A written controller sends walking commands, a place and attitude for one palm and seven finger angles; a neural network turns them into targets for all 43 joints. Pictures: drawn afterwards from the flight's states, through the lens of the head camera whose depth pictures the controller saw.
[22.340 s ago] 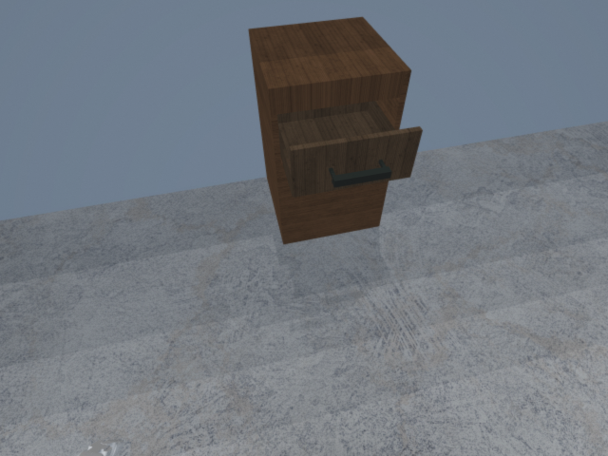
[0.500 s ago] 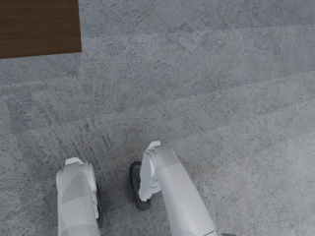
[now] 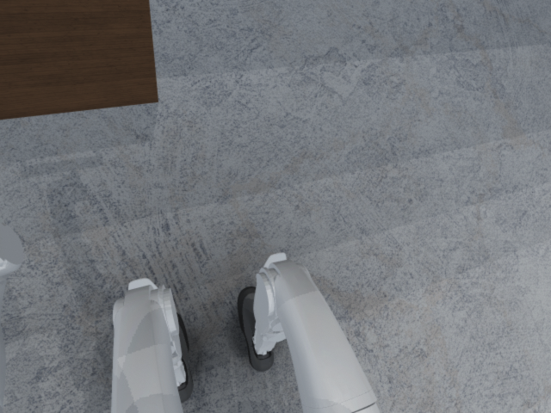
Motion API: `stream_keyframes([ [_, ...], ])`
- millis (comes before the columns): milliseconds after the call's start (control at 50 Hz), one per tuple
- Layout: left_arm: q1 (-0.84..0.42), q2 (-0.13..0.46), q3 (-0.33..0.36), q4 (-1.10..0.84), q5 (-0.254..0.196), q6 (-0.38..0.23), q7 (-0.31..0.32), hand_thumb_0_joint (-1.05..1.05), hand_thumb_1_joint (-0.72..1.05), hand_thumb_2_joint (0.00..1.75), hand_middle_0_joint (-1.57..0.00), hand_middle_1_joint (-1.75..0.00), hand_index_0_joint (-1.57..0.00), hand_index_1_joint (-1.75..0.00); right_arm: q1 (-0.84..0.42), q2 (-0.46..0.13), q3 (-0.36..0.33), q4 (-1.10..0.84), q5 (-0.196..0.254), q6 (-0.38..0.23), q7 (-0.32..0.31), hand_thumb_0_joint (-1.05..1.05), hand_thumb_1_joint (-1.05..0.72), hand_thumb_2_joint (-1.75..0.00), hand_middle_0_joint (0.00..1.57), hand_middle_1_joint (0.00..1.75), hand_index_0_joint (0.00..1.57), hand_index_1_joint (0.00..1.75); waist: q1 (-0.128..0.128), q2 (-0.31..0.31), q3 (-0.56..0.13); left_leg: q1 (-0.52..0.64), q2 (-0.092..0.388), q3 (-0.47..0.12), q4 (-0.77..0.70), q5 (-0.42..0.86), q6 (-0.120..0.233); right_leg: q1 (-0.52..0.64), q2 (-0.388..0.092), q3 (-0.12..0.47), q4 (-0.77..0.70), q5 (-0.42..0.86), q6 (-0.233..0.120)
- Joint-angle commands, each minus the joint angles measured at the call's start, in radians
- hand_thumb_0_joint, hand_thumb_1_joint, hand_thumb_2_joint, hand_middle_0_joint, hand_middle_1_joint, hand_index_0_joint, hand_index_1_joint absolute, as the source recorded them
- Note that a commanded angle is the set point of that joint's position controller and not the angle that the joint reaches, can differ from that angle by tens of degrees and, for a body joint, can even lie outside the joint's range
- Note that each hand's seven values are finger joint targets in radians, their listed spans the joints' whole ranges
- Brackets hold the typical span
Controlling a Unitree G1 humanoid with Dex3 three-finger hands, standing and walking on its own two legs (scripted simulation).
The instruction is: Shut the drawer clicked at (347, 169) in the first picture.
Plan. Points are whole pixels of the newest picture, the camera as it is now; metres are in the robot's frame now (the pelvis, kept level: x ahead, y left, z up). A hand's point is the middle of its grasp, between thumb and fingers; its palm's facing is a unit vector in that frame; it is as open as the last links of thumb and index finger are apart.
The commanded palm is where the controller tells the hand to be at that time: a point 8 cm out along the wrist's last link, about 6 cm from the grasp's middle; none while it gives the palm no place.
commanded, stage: pull the fist back off the drawer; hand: left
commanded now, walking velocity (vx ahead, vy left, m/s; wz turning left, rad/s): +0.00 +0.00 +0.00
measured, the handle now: out of the picture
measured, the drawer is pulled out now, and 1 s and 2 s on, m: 0.00 0.00 0.00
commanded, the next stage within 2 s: draw the hand back to the body in 0.18 s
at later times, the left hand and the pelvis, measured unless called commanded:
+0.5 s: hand out of the picture +0.52 +0.26 +0.07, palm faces +0.12 -0.99 -0.07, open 3.3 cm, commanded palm +0.48 +0.28 +0.11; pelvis +0.04 +0.00 +0.06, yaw +2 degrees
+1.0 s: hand out of the picture +0.36 +0.27 +0.24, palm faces +0.29 -0.91 -0.30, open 3.2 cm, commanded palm +0.32 +0.31 +0.28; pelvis +0.09 +0.01 +0.22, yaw +7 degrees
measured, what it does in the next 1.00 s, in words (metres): rises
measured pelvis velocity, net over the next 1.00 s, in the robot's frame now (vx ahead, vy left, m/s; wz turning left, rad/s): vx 0.09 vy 0.01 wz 0.13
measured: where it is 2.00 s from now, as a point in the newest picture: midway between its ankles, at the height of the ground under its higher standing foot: (219, 356)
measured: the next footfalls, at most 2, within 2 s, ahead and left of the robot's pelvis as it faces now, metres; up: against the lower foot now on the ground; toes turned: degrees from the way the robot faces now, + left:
none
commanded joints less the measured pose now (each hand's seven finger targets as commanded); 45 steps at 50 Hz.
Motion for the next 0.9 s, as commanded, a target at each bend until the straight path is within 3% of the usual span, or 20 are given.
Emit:
stream_keyframes([
  [0,-0.292,0.195,0.051,-0.276,-0.046,-0.077,-0.002,0.00,0.90,0.90,-1.40,-1.60,-1.40,-1.60,0.216,-0.246,-0.103,-0.020,0.000,0.018,-0.008,0.00,-0.90,-0.90,0.20,0.30,0.20,0.30,0.039,0.331,-0.732,0.678,0.014,-0.118,-0.244,0.302,-0.037,0.315,0.032,0.072,-0.164,0.144,-0.020],
  [60,-0.200,0.167,0.064,-0.331,-0.069,-0.091,-0.005,0.00,0.90,0.90,-1.40,-1.60,-1.40,-1.60,0.200,-0.236,-0.113,-0.032,0.005,0.021,-0.005,0.00,-0.90,-0.90,0.20,0.30,0.20,0.30,0.066,0.332,-0.756,0.704,0.015,-0.106,-0.247,0.362,-0.042,0.348,0.034,0.077,-0.169,0.172,-0.020],
  [120,-0.220,0.160,0.068,-0.345,-0.082,-0.113,-0.001,0.00,0.90,0.90,-1.40,-1.60,-1.40,-1.60,0.183,-0.226,-0.117,-0.023,0.008,0.020,-0.011,0.00,-0.90,-0.90,0.20,0.30,0.20,0.30,0.051,0.269,-0.730,0.646,0.015,-0.090,-0.230,0.364,-0.032,0.388,0.035,0.089,-0.175,0.187,-0.012],
  [220,-0.222,0.143,0.057,-0.291,-0.078,-0.151,-0.007,0.00,0.90,0.90,-1.40,-1.60,-1.40,-1.60,0.173,-0.224,-0.122,-0.005,0.005,0.014,-0.017,0.00,-0.90,-0.90,0.20,0.30,0.20,0.30,0.050,0.273,-0.715,0.654,0.010,-0.085,-0.218,0.371,-0.034,0.364,0.032,0.088,-0.170,0.183,-0.013],
  [260,-0.237,0.098,0.021,-0.292,-0.079,-0.165,-0.015,0.00,0.90,0.90,-1.40,-1.60,-1.40,-1.60,0.170,-0.223,-0.127,0.001,0.001,0.014,-0.015,0.00,-0.90,-0.90,0.20,0.30,0.20,0.30,0.049,0.323,-0.730,0.713,0.008,-0.092,-0.219,0.405,-0.044,0.329,0.028,0.083,-0.165,0.193,-0.016],
  [300,-0.126,0.137,0.068,-0.462,-0.106,-0.163,-0.027,0.00,0.90,0.90,-1.40,-1.60,-1.40,-1.60,0.165,-0.230,-0.142,-0.038,0.012,0.021,-0.010,0.00,-0.90,-0.90,0.20,0.30,0.20,0.30,0.120,0.361,-0.898,0.857,0.010,-0.095,-0.260,0.522,-0.056,0.436,0.030,0.090,-0.188,0.261,-0.018],
  [320,-0.052,0.101,0.048,-0.544,-0.122,-0.145,-0.037,0.00,0.90,0.90,-1.40,-1.60,-1.40,-1.60,0.153,-0.227,-0.152,-0.060,0.023,0.022,-0.003,0.00,-0.90,-0.90,0.20,0.30,0.20,0.30,0.141,0.388,-0.970,0.947,0.010,-0.102,-0.290,0.589,-0.068,0.470,0.030,0.091,-0.208,0.292,-0.020],
  [340,0.028,0.059,0.025,-0.612,-0.142,-0.119,-0.045,0.00,0.90,0.90,-1.40,-1.60,-1.40,-1.60,0.145,-0.220,-0.159,-0.076,0.034,0.021,0.002,0.00,-0.90,-0.90,0.20,0.30,0.20,0.30,0.156,0.411,-0.999,1.020,0.014,-0.109,-0.320,0.657,-0.079,0.492,0.029,0.091,-0.229,0.313,-0.021],
  [360,0.108,0.047,0.032,-0.673,-0.163,-0.088,-0.047,0.00,0.90,0.90,-1.40,-1.60,-1.40,-1.60,0.136,-0.220,-0.166,-0.083,0.046,0.021,0.005,0.00,-0.90,-0.90,0.20,0.30,0.20,0.30,0.169,0.375,-0.994,1.053,0.017,-0.110,-0.350,0.673,-0.082,0.537,0.030,0.087,-0.261,0.331,-0.018],
  [380,0.183,0.027,0.028,-0.714,-0.183,-0.054,-0.046,0.00,0.90,0.90,-1.40,-1.60,-1.40,-1.60,0.122,-0.217,-0.169,-0.096,0.059,0.016,0.004,0.00,-0.90,-0.90,0.20,0.30,0.20,0.30,0.175,0.300,-0.975,1.034,0.014,-0.102,-0.376,0.647,-0.071,0.604,0.032,0.090,-0.291,0.347,-0.015],
  [420,0.278,-0.027,0.002,-0.797,-0.217,0.005,-0.032,0.00,0.90,0.90,-1.40,-1.60,-1.40,-1.60,0.088,-0.205,-0.169,-0.105,0.083,-0.003,-0.004,0.00,-0.90,-0.90,0.20,0.30,0.20,0.30,0.176,0.241,-0.901,1.005,0.012,-0.086,-0.433,0.573,-0.058,0.678,0.030,0.095,-0.351,0.346,-0.008],
  [460,0.327,-0.032,0.014,-0.920,-0.244,0.020,0.000,0.00,0.90,0.90,-1.40,-1.60,-1.40,-1.60,0.064,-0.194,-0.171,-0.106,0.095,-0.036,-0.019,0.00,-0.90,-0.90,0.20,0.30,0.20,0.30,0.191,0.225,-0.887,1.032,0.010,-0.076,-0.481,0.555,-0.058,0.741,0.026,0.105,-0.398,0.353,-0.004],
  [520,0.428,-0.117,-0.019,-0.957,-0.267,-0.001,0.047,0.00,0.90,0.90,-1.40,-1.60,-1.40,-1.60,0.036,-0.168,-0.174,-0.083,0.102,-0.088,-0.042,0.00,-0.90,-0.90,0.20,0.30,0.20,0.30,0.184,0.145,-0.762,1.024,0.002,-0.051,-0.551,0.481,-0.055,0.816,0.026,0.112,-0.482,0.328,0.005],
  [600,0.505,-0.233,-0.114,-0.855,-0.258,-0.058,0.060,0.00,0.90,0.90,-1.40,-1.60,-1.40,-1.60,0.022,-0.154,-0.174,-0.046,0.098,-0.134,-0.064,0.00,-0.90,-0.90,0.20,0.30,0.20,0.30,0.170,0.107,-0.557,1.052,-0.006,-0.034,-0.644,0.380,-0.057,0.832,0.026,0.105,-0.572,0.250,0.006],
  [720,0.722,-0.314,-0.185,-0.817,-0.280,-0.087,-0.002,0.00,0.90,0.90,-1.40,-1.60,-1.40,-1.60,-0.011,-0.145,-0.177,-0.096,0.110,-0.146,-0.077,0.00,-0.90,-0.90,0.20,0.30,0.20,0.30,0.217,0.083,-0.416,1.166,-0.021,-0.005,-0.793,0.398,-0.059,0.991,0.024,0.096,-0.696,0.285,-0.003],
  [760,0.797,-0.296,-0.167,-0.891,-0.291,-0.092,-0.006,0.00,0.90,0.90,-1.40,-1.60,-1.40,-1.60,-0.022,-0.144,-0.177,-0.127,0.113,-0.144,-0.078,0.00,-0.90,-0.90,0.20,0.30,0.20,0.30,0.247,0.115,-0.436,1.257,-0.020,-0.008,-0.837,0.483,-0.065,1.053,0.024,0.092,-0.717,0.330,-0.007],
  [780,0.900,-0.181,-0.181,-0.893,-0.152,0.007,0.106,0.00,0.90,0.90,-1.40,-1.60,-1.40,-1.60,-0.056,-0.136,-0.187,-0.164,0.112,-0.097,-0.084,0.00,-0.90,-0.90,0.20,0.30,0.20,0.30,0.311,0.133,-0.508,1.386,-0.028,-0.002,-0.927,0.504,-0.069,1.152,0.000,0.134,-0.779,0.320,-0.023],
  [800,0.920,-0.274,-0.229,-0.990,-0.152,0.053,0.164,0.00,0.90,0.90,-1.40,-1.60,-1.40,-1.60,-0.069,-0.111,-0.183,-0.206,0.115,-0.081,-0.093,0.00,-0.90,-0.90,0.20,0.30,0.20,0.30,0.279,0.125,-0.434,1.419,-0.023,-0.005,-0.968,0.506,-0.075,1.155,0.001,0.122,-0.813,0.328,-0.019],
  [820,0.950,-0.293,-0.254,-1.031,-0.137,0.089,0.207,0.00,0.90,0.90,-1.40,-1.60,-1.40,-1.60,-0.081,-0.110,-0.179,-0.213,0.114,-0.071,-0.101,0.00,-0.90,-0.90,0.20,0.30,0.20,0.30,0.278,0.127,-0.409,1.431,-0.021,-0.002,-0.988,0.504,-0.069,1.196,-0.004,0.126,-0.839,0.338,-0.016],
  [880,1.006,-0.266,-0.236,-1.121,-0.117,0.151,0.296,0.00,0.90,0.90,-1.40,-1.60,-1.40,-1.60,-0.107,-0.104,-0.163,-0.226,0.110,-0.064,-0.130,0.00,-0.90,-0.90,0.20,0.30,0.20,0.30,0.275,0.075,-0.331,1.468,-0.008,-0.011,-1.055,0.526,-0.064,1.294,-0.007,0.124,-0.900,0.377,-0.013],
])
